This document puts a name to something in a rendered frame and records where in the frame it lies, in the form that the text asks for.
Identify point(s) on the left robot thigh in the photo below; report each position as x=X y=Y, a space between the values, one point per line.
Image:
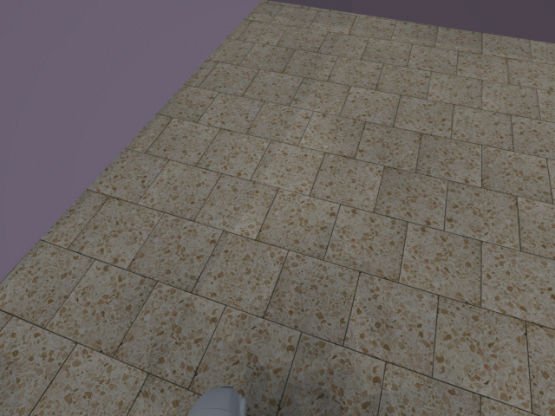
x=220 y=401

